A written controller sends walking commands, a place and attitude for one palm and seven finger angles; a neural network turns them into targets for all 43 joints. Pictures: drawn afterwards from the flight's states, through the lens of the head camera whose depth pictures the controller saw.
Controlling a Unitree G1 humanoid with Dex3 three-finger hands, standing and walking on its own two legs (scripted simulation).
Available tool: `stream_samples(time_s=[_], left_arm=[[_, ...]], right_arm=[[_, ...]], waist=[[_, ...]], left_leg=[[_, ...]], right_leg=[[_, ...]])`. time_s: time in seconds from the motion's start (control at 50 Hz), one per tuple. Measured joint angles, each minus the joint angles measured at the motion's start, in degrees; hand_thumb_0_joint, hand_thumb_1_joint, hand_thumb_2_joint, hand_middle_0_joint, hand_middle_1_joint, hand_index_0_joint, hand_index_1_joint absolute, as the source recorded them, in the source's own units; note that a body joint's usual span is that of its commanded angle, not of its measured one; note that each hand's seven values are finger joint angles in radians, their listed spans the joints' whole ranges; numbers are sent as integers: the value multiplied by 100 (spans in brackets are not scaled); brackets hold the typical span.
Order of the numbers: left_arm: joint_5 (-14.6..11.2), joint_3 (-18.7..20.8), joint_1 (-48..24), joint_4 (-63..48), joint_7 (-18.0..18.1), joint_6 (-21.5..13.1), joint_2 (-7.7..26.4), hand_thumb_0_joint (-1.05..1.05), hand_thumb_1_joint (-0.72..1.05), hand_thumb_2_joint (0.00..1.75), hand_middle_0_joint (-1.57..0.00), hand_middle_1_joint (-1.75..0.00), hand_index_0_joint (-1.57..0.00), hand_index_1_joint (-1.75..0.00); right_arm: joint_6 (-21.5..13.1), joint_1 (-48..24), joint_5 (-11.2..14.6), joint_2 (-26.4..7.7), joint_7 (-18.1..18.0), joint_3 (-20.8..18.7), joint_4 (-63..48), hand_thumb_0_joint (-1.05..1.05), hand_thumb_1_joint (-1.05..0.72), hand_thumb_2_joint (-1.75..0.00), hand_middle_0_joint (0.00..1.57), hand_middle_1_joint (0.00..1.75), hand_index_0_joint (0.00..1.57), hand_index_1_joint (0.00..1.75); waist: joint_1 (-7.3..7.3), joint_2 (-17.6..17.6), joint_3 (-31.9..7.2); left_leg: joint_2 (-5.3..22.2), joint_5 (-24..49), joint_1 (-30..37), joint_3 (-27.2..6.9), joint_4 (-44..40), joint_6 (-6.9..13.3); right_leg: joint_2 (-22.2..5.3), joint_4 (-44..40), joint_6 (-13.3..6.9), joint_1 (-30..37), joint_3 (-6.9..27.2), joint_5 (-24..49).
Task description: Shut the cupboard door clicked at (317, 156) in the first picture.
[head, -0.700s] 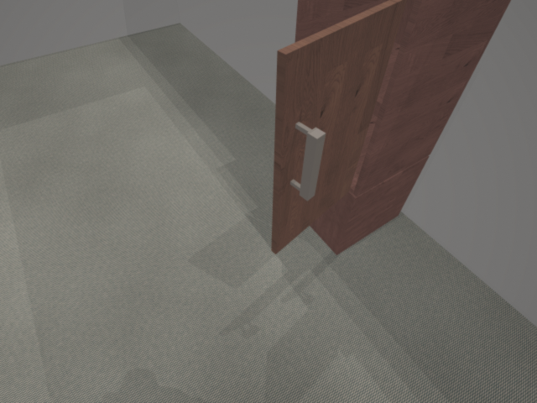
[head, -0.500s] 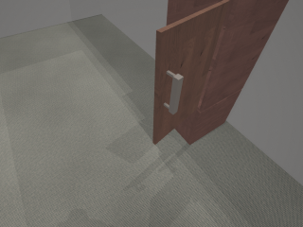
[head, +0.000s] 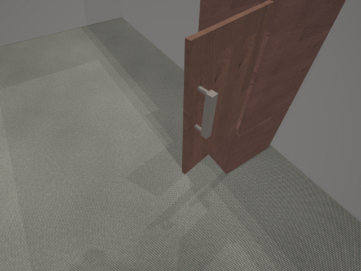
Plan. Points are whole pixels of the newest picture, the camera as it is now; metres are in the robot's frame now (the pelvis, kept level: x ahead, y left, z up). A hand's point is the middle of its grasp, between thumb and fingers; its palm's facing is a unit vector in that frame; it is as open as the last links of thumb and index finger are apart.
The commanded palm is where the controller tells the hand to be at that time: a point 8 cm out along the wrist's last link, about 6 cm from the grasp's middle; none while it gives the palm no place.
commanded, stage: look at it before walking up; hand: left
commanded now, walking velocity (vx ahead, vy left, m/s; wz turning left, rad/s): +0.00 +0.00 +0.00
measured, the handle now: (203, 113) +0.56 -0.04 +0.00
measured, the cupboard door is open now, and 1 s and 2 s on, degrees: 100 100 100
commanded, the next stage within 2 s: walk around to get in front in 0.14 s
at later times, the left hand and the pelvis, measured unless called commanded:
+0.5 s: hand out of the picture +0.03 +0.18 -0.18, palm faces -0.05 -0.97 -0.24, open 7.3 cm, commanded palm none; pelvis -0.01 -0.01 -0.01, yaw -6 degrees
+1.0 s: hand out of the picture +0.08 +0.13 -0.17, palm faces -0.27 -0.93 -0.27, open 7.3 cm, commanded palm none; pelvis -0.02 -0.05 +0.00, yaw -21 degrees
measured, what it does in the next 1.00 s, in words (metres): lifts its left foot, turning right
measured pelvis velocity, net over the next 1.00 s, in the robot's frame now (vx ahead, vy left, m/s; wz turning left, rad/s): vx -0.02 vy -0.05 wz -0.37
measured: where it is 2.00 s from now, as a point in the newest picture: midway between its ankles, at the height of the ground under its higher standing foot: outside the picture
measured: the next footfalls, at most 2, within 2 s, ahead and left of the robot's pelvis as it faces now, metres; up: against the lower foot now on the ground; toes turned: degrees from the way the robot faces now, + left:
left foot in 1.18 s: +0.08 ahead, +0.09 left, +0.00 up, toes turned -30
right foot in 1.46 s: -0.03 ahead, -0.18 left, +0.00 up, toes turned -42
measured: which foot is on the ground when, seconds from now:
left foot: down 0.00-0.64, up 0.66-1.00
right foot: down 0.00-1.00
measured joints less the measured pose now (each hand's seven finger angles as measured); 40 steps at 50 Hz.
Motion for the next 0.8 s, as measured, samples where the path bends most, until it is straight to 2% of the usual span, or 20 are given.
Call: stream_samples(time_s=[0.32, 0.48, 0.56, 0.6, 0.62, 0.64, 0.66, 0.7, 0.74, 0.8], left_arm=[[-1, 22, -5, -37, 11, 27, 5, 0, 91, 90, -20, -30, -20, -30], [44, 209, 118, -336, -60, 312, -79, 0, 91, 90, -20, -30, -20, -30], [74, 317, 79, -570, -124, 446, -110, 0, 91, 90, -20, -30, -20, -30], [79, 351, 66, -695, -153, 436, -146, 0, 91, 90, -20, -30, -20, -30], [85, 363, 86, -769, -168, 402, -151, 0, 91, 90, -20, -30, -20, -30], [104, 374, 124, -839, -169, 346, -137, 0, 91, 90, -20, -30, -20, -30], [112, 377, 115, -870, -153, 303, -154, 0, 91, 90, -20, -30, -20, -30], [104, 373, 102, -924, -104, 266, -196, 0, 91, 90, -20, -30, -20, -30], [94, 378, 121, -957, -53, 262, -221, 0, 91, 90, -20, -30, -20, -30], [82, 367, 183, -976, -32, 249, -230, 0, 91, 90, -20, -30, -20, -30]], right_arm=[[20, -54, -5, -25, -22, -13, -30, 1, -90, -90, 20, 30, 20, 30], [156, -72, -20, 147, -97, -166, -421, 1, -90, -90, 20, 30, 20, 30], [165, -33, -65, 159, -96, -234, -629, 1, -90, -90, 20, 30, 20, 30], [195, -6, -82, 117, -84, -260, -684, 1, -90, -90, 21, 30, 20, 30], [220, 15, -75, 95, -73, -272, -710, 1, -90, -90, 21, 30, 20, 30], [257, 29, -50, 81, -58, -291, -736, 1, -90, -90, 21, 30, 20, 30], [313, -6, -25, 46, -42, -323, -749, 1, -90, -90, 21, 30, 20, 30], [429, -114, 1, -18, -22, -376, -764, 1, -90, -90, 21, 30, 20, 30], [469, -232, 6, -54, -7, -403, -816, 1, -90, -90, 20, 30, 20, 30], [444, -381, 11, -74, -3, -417, -966, 1, -90, -90, 20, 30, 20, 30]], waist=[[36, 17, -1], [103, -46, 130], [140, -22, 303], [158, 81, 372], [169, 124, 380], [177, 137, 361], [164, 206, 391], [149, 271, 457], [165, 231, 486], [173, 124, 461]], left_leg=[[52, -20, -3, 20, 11, -49], [202, -375, -317, 457, 651, -83], [312, -525, -417, 735, 949, -118], [436, -618, -467, 817, 1141, -195], [510, -703, -531, 849, 1314, -249], [581, -819, -669, 864, 1587, -293], [631, -1210, -869, 715, 2064, -339], [542, -1657, -1332, 274, 3217, -386], [448, -1567, -1682, 35, 4019, -433], [404, -1311, -1925, -123, 4359, -522]], right_leg=[[50, 10, -42, -18, 22, -9], [167, 1018, -95, -673, 416, -352], [93, 2315, -106, -1268, 244, -1177], [46, 2306, -108, -1300, 111, -1113], [27, 2021, -112, -1221, 61, -798], [42, 1787, -217, -1173, 66, -569], [124, 1853, -305, -1223, 45, -577], [238, 1838, -404, -1239, 50, -605], [312, 1602, -443, -1193, 158, -470], [385, 1199, -473, -1113, 374, -190]])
